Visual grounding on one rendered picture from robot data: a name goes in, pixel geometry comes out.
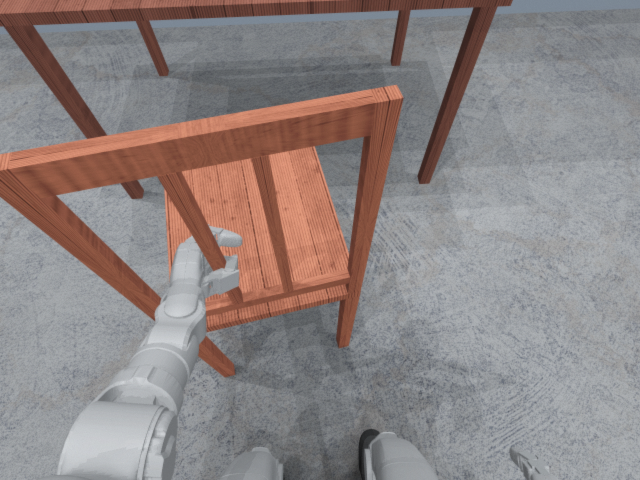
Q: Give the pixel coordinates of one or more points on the right robot hand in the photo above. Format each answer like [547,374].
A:
[533,467]

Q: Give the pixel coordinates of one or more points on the left robot forearm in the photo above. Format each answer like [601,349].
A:
[162,365]

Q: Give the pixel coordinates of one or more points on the right robot foot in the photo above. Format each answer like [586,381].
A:
[365,439]

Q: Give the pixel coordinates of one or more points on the robot right thigh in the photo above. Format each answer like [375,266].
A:
[396,459]

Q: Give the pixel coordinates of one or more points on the table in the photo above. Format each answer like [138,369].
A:
[19,16]

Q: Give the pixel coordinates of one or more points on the left robot hand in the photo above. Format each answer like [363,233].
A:
[191,267]

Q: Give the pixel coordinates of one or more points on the robot left upper arm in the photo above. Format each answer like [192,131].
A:
[121,441]

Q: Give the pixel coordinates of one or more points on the chair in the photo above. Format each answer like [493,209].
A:
[255,173]

